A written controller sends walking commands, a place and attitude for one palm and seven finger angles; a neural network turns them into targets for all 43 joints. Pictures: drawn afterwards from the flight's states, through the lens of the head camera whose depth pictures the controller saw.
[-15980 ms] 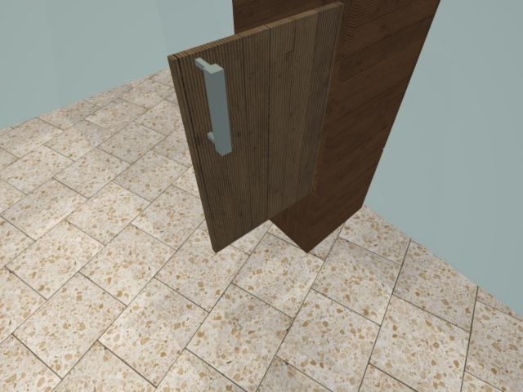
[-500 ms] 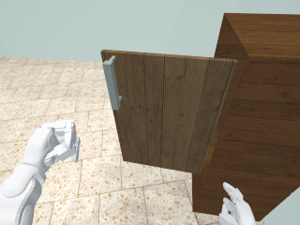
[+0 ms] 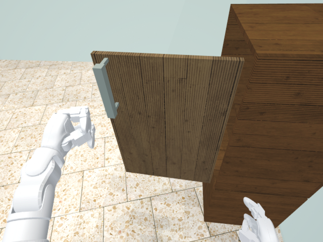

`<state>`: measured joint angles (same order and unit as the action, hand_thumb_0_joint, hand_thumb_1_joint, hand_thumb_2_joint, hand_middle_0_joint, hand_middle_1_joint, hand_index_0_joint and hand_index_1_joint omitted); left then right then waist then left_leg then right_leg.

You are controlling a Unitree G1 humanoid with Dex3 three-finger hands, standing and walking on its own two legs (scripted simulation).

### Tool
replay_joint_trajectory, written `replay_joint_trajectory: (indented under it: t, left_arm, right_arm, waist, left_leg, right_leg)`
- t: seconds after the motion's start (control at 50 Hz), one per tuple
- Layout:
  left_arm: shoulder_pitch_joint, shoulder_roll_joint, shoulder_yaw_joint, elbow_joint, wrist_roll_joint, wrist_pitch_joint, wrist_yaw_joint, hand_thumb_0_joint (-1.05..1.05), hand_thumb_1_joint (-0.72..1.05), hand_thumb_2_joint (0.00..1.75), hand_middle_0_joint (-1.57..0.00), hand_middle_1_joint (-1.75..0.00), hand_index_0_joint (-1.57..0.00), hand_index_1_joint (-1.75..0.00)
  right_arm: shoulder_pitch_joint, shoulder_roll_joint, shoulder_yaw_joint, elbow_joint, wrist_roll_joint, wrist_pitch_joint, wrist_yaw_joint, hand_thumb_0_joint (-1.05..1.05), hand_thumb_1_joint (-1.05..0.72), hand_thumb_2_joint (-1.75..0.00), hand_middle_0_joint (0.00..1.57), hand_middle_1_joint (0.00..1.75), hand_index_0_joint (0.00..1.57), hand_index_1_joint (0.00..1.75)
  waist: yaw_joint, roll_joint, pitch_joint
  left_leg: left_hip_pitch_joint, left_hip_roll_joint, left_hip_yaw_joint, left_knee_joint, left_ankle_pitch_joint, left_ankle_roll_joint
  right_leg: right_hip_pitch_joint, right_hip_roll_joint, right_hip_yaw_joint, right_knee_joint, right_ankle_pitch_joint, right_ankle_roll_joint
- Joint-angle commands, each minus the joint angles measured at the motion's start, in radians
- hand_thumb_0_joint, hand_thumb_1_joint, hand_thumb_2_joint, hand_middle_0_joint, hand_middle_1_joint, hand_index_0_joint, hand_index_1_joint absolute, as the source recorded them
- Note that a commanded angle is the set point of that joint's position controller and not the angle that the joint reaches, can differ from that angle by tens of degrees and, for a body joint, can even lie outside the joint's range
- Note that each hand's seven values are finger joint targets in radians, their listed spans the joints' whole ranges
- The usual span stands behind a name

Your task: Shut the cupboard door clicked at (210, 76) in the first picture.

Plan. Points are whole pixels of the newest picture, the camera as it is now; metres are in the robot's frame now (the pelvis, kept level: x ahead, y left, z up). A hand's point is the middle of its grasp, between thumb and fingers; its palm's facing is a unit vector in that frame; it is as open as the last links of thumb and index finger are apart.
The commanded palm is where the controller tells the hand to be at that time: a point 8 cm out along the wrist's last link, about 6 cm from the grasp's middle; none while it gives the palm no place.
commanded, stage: bring the fist close to the handle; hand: left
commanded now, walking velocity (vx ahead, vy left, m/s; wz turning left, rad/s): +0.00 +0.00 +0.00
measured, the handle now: (109, 89) +0.48 +0.19 +0.16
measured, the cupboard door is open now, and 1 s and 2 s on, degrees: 87 87 73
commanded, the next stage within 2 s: push the door shut along its arc in 0.88 s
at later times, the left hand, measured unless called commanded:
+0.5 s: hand (102, 110) +0.38 +0.18 +0.16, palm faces -0.05 -1.00 -0.05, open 3.1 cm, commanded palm +0.35 +0.22 +0.17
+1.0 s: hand (100, 109) +0.38 +0.18 +0.17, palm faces -0.04 -1.00 -0.04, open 3.1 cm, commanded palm +0.36 +0.22 +0.17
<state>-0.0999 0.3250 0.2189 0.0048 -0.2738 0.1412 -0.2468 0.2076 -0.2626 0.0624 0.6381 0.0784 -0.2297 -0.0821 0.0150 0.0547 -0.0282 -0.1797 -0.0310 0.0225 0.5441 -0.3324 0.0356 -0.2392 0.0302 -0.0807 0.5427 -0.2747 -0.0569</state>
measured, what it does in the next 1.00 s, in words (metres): stands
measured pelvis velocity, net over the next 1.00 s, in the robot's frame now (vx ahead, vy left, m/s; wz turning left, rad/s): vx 0.01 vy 0.02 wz -0.01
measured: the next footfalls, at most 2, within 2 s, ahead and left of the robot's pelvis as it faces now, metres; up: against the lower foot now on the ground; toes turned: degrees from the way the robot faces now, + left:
none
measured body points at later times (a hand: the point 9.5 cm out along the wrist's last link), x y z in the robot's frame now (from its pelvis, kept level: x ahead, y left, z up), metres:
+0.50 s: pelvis +0.01 +0.00 +0.00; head +0.00 -0.01 +0.45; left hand +0.37 +0.23 +0.17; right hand +0.17 -0.23 -0.08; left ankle -0.02 +0.10 -0.73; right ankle +0.01 -0.08 -0.73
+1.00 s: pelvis +0.01 +0.02 +0.00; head +0.00 +0.00 +0.45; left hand +0.38 +0.24 +0.17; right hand +0.17 -0.23 -0.09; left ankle -0.02 +0.10 -0.73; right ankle +0.01 -0.08 -0.73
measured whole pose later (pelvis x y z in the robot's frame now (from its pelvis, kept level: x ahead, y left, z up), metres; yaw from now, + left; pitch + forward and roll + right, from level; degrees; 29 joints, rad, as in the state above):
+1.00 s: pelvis +0.01 +0.02 +0.00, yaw -1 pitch +0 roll +0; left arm -0.40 0.30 0.19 0.34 -0.22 0.08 -0.19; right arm 0.22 -0.25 0.05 0.65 0.08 -0.13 -0.07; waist -0.01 0.04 -0.03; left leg -0.17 -0.04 0.04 0.49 -0.31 0.05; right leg -0.24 0.02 -0.06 0.49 -0.26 -0.04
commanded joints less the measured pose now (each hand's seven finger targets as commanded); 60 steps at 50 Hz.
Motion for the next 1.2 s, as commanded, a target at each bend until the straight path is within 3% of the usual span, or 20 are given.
replay_joint_trajectory:
  t: [0.0,0.02,0.1,0.14,0.24,0.26,0.36,0.46,0.5,0.56,0.6,0.66,0.7,0.76,0.8,0.84,0.92,0.96,1.06,1.18]
  left_arm:
    - [-0.353,0.211,0.095,-0.181,-0.009,-0.076,0.020,0.00,0.90,0.90,-1.30,-1.50,-1.30,-1.50]
    - [-0.373,0.191,0.083,-0.174,-0.010,-0.079,0.020,0.00,0.90,0.90,-1.30,-1.50,-1.30,-1.50]
    - [-0.416,0.238,0.123,-0.106,-0.009,-0.082,0.018,0.00,0.90,0.90,-1.30,-1.50,-1.30,-1.50]
    - [-0.473,0.191,0.071,-0.076,-0.007,-0.083,0.009,0.00,0.90,0.90,-1.30,-1.50,-1.30,-1.50]
    - [-0.539,0.190,0.061,-0.007,-0.003,-0.091,0.006,0.00,0.90,0.90,-1.30,-1.50,-1.30,-1.50]
    - [-0.583,0.172,0.035,-0.014,0.002,-0.095,0.005,0.00,0.90,0.90,-1.30,-1.50,-1.30,-1.50]
    - [-0.636,0.198,0.070,0.089,0.009,-0.091,0.027,0.00,0.90,0.90,-1.30,-1.50,-1.30,-1.50]
    - [-0.752,0.192,0.048,0.134,0.028,-0.113,0.048,0.00,0.90,0.90,-1.30,-1.50,-1.30,-1.50]
    - [-0.667,0.245,0.113,0.159,0.026,-0.120,0.050,0.00,0.90,0.90,-1.30,-1.50,-1.30,-1.50]
    - [-0.662,0.176,0.059,0.147,0.024,-0.126,0.036,0.00,0.90,0.90,-1.30,-1.50,-1.30,-1.50]
    - [-0.617,0.212,0.095,0.156,0.024,-0.126,0.036,0.00,0.90,0.90,-1.30,-1.50,-1.30,-1.50]
    - [-0.659,0.157,0.039,0.122,0.024,-0.123,0.033,0.00,0.90,0.90,-1.30,-1.50,-1.30,-1.50]
    - [-0.667,0.202,0.075,0.104,0.026,-0.129,0.045,0.00,0.90,0.90,-1.30,-1.50,-1.30,-1.50]
    - [-0.714,0.155,0.025,0.059,0.028,-0.139,0.048,0.00,0.90,0.90,-1.30,-1.50,-1.30,-1.50]
    - [-0.687,0.201,0.074,0.086,0.027,-0.137,0.058,0.00,0.90,0.90,-1.30,-1.50,-1.30,-1.50]
    - [-0.692,0.156,0.035,0.095,0.026,-0.133,0.053,0.00,0.90,0.90,-1.30,-1.50,-1.30,-1.50]
    - [-0.680,0.169,0.043,0.135,0.031,-0.121,0.053,0.00,0.90,0.90,-1.30,-1.50,-1.30,-1.50]
    - [-0.723,0.122,-0.003,0.105,0.031,-0.123,0.051,0.00,0.90,0.90,-1.30,-1.50,-1.30,-1.50]
    - [-0.835,0.131,-0.027,0.185,0.040,-0.128,0.043,0.00,0.90,0.90,-1.30,-1.50,-1.30,-1.50]
    - [-0.956,0.164,-0.005,0.318,0.047,-0.157,0.038,0.00,0.90,0.90,-1.30,-1.50,-1.30,-1.50]
  right_arm:
    - [-0.143,-0.108,-0.041,-0.167,0.005,-0.050,-0.004,0.00,-0.90,-0.90,0.20,0.30,0.20,0.30]
    - [-0.143,-0.105,-0.039,-0.169,0.004,-0.049,-0.002,0.00,-0.90,-0.90,0.20,0.30,0.20,0.30]
    - [-0.138,-0.113,-0.043,-0.156,0.005,-0.034,-0.006,0.00,-0.90,-0.90,0.20,0.30,0.20,0.30]
    - [-0.139,-0.108,-0.040,-0.157,0.010,-0.030,-0.005,0.00,-0.90,-0.90,0.20,0.30,0.20,0.30]
    - [-0.125,-0.114,-0.044,-0.151,0.011,-0.020,-0.006,0.00,-0.90,-0.90,0.20,0.30,0.20,0.30]
    - [-0.125,-0.114,-0.043,-0.150,0.010,-0.018,-0.005,0.00,-0.90,-0.90,0.20,0.30,0.20,0.30]
    - [-0.107,-0.118,-0.046,-0.138,0.007,0.003,-0.002,0.00,-0.90,-0.90,0.20,0.30,0.20,0.30]
    - [-0.094,-0.117,-0.047,-0.132,0.006,0.019,0.001,0.00,-0.90,-0.90,0.20,0.30,0.20,0.30]
    - [-0.088,-0.122,-0.051,-0.142,0.001,0.024,0.003,0.00,-0.90,-0.90,0.20,0.30,0.20,0.30]
    - [-0.082,-0.115,-0.052,-0.151,0.005,0.029,0.012,0.00,-0.90,-0.90,0.20,0.30,0.20,0.30]
    - [-0.079,-0.122,-0.056,-0.152,0.002,0.034,0.012,0.00,-0.90,-0.90,0.20,0.30,0.20,0.30]
    - [-0.079,-0.117,-0.056,-0.155,0.008,0.037,0.014,0.00,-0.90,-0.90,0.20,0.30,0.20,0.30]
    - [-0.081,-0.122,-0.059,-0.151,0.004,0.040,0.008,0.00,-0.90,-0.90,0.20,0.30,0.20,0.30]
    - [-0.085,-0.114,-0.054,-0.153,0.004,0.036,0.008,0.00,-0.90,-0.90,0.20,0.30,0.20,0.30]
    - [-0.079,-0.122,-0.059,-0.140,0.000,0.038,0.003,0.00,-0.90,-0.90,0.20,0.30,0.20,0.30]
    - [-0.086,-0.115,-0.054,-0.141,0.004,0.039,0.004,0.00,-0.90,-0.90,0.20,0.30,0.20,0.30]
    - [-0.086,-0.118,-0.053,-0.138,0.006,0.047,0.005,0.00,-0.90,-0.90,0.20,0.30,0.20,0.30]
    - [-0.092,-0.113,-0.053,-0.143,0.006,0.045,0.007,0.00,-0.90,-0.90,0.20,0.30,0.20,0.30]
    - [-0.081,-0.120,-0.047,-0.121,0.006,0.058,0.000,0.00,-0.90,-0.90,0.20,0.30,0.20,0.30]
    - [-0.053,-0.126,-0.048,-0.102,-0.003,0.064,-0.003,0.00,-0.90,-0.90,0.20,0.30,0.20,0.30]
  waist:
    - [0.008,-0.046,-0.173]
    - [0.006,-0.044,-0.182]
    - [0.005,-0.052,-0.194]
    - [-0.008,-0.038,-0.185]
    - [-0.010,-0.052,-0.220]
    - [-0.017,-0.022,-0.230]
    - [-0.016,-0.084,-0.231]
    - [-0.026,-0.040,-0.243]
    - [0.003,-0.061,-0.283]
    - [-0.006,-0.045,-0.283]
    - [0.005,-0.059,-0.272]
    - [-0.016,-0.049,-0.251]
    - [-0.009,-0.045,-0.253]
    - [-0.022,-0.017,-0.266]
    - [-0.015,-0.046,-0.265]
    - [-0.025,-0.049,-0.250]
    - [-0.020,-0.043,-0.230]
    - [-0.028,-0.014,-0.246]
    - [-0.055,-0.040,-0.199]
    - [-0.059,-0.044,-0.262]
  left_leg:
    - [-0.006,0.032,-0.044,-0.061,0.252,0.001]
    - [-0.003,0.030,-0.045,-0.067,0.257,0.003]
    - [-0.016,0.031,-0.038,-0.058,0.261,0.001]
    - [-0.009,0.028,-0.039,-0.068,0.249,0.001]
    - [0.007,0.028,-0.045,-0.067,0.272,0.003]
    - [0.023,0.026,-0.047,-0.069,0.288,0.002]
    - [0.004,0.028,-0.042,-0.073,0.289,0.003]
    - [0.031,0.031,-0.047,-0.079,0.307,0.000]
    - [0.027,0.033,-0.043,-0.080,0.347,-0.002]
    - [0.043,0.035,-0.039,-0.081,0.391,-0.004]
    - [0.032,0.037,-0.037,-0.085,0.388,-0.005]
    - [0.046,0.038,-0.037,-0.090,0.379,-0.005]
    - [0.050,0.039,-0.038,-0.095,0.359,-0.005]
    - [0.080,0.039,-0.047,-0.101,0.367,-0.006]
    - [0.077,0.041,-0.046,-0.102,0.364,-0.007]
    - [0.071,0.039,-0.045,-0.106,0.349,-0.004]
    - [0.065,0.040,-0.050,-0.111,0.337,-0.008]
    - [0.089,0.039,-0.057,-0.107,0.358,-0.011]
    - [0.080,0.041,-0.067,-0.111,0.307,-0.008]
    - [0.094,0.038,-0.074,-0.104,0.321,-0.009]
  right_leg:
    - [0.094,-0.065,0.087,-0.081,0.237,0.049]
    - [0.098,-0.063,0.085,-0.079,0.244,0.048]
    - [0.118,-0.071,0.104,-0.083,0.269,0.054]
    - [0.099,-0.065,0.093,-0.084,0.252,0.049]
    - [0.098,-0.061,0.085,-0.075,0.276,0.043]
    - [0.092,-0.060,0.079,-0.069,0.290,0.038]
    - [0.099,-0.061,0.082,-0.074,0.299,0.040]
    - [0.082,-0.055,0.077,-0.074,0.295,0.029]
    - [0.133,-0.058,0.079,-0.070,0.340,0.027]
    - [0.123,-0.055,0.071,-0.062,0.391,0.025]
    - [0.133,-0.056,0.071,-0.068,0.389,0.025]
    - [0.098,-0.049,0.065,-0.074,0.370,0.026]
    - [0.110,-0.053,0.071,-0.084,0.345,0.026]
    - [0.094,-0.047,0.064,-0.081,0.333,0.022]
    - [0.107,-0.048,0.066,-0.090,0.330,0.024]
    - [0.093,-0.046,0.065,-0.090,0.322,0.025]
    - [0.084,-0.047,0.061,-0.094,0.300,0.021]
    - [0.073,-0.045,0.057,-0.086,0.309,0.018]
    - [0.027,-0.044,0.056,-0.094,0.258,0.019]
    - [0.027,-0.046,0.060,-0.080,0.258,0.012]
